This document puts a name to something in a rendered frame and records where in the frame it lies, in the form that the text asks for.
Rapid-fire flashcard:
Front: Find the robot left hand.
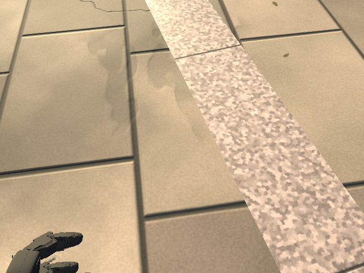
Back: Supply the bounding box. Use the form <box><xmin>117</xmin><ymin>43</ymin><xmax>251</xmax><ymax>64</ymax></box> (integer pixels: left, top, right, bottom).
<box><xmin>6</xmin><ymin>231</ymin><xmax>90</xmax><ymax>273</ymax></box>

